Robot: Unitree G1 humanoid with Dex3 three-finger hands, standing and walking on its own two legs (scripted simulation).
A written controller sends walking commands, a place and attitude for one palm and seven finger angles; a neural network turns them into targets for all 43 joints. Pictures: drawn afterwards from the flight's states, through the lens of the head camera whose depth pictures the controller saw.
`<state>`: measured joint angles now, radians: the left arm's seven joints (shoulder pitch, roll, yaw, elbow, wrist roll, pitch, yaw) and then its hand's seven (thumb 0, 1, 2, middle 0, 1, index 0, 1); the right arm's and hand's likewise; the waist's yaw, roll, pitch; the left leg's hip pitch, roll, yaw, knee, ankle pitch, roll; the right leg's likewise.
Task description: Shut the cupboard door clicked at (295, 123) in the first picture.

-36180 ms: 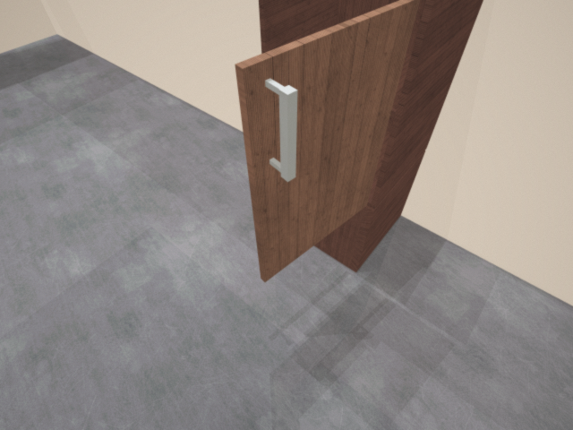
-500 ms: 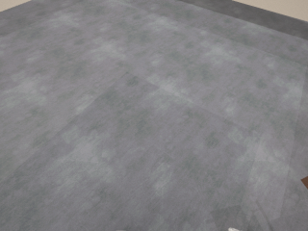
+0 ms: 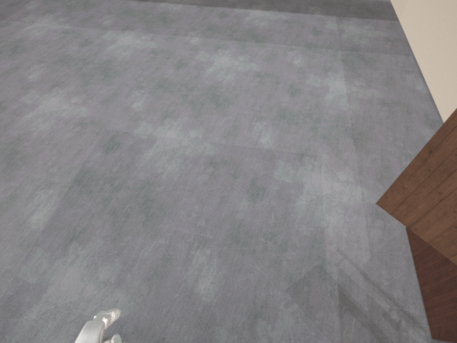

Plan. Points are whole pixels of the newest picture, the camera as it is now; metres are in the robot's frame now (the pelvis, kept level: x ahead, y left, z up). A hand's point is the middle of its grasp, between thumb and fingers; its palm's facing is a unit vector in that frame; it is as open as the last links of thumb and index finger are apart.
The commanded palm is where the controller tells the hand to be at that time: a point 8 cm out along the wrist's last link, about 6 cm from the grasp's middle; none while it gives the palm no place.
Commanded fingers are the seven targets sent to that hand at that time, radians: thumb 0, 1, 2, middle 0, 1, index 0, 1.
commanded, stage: turn to face it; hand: left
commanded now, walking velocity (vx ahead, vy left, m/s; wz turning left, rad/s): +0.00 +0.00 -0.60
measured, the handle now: out of the picture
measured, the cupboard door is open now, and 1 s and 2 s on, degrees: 49 49 49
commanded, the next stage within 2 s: take the last steps up to it in 1.36 s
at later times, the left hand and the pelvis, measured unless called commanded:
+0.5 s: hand (129, 322) +0.18 +0.21 -0.16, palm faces -0.22 -0.95 -0.20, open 7.4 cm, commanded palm none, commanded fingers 0.00 0.90 0.90 -0.20 -0.30 -0.20 -0.30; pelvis +0.04 +0.03 +0.01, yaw -17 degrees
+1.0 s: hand (184, 292) +0.23 +0.10 -0.14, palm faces -0.52 -0.81 -0.26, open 7.4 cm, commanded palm none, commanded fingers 0.00 0.90 0.90 -0.20 -0.30 -0.20 -0.30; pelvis +0.05 -0.02 +0.02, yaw -33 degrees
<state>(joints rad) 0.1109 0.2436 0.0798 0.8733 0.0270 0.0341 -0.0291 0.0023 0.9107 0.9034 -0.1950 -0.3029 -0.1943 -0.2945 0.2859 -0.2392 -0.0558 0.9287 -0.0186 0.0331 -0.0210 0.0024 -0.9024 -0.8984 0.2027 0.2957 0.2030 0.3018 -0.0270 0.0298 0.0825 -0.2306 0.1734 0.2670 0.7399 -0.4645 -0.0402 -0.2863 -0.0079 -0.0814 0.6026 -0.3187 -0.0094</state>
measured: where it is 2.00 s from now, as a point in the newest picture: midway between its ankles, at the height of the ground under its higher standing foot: outside the picture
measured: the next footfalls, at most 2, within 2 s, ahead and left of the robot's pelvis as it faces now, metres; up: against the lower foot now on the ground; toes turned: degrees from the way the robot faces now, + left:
left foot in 0.36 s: +0.12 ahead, +0.14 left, +0.00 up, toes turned -9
right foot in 0.76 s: +0.03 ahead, -0.12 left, +0.00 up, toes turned -31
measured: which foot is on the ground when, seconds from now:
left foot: up 0.00-0.34, down 0.36-0.76, up 0.78-1.00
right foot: down 0.00-0.36, up 0.38-0.74, down 0.76-1.00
